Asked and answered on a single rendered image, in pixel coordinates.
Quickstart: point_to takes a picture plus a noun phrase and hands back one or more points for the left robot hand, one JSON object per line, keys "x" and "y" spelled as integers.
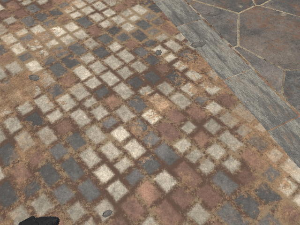
{"x": 40, "y": 221}

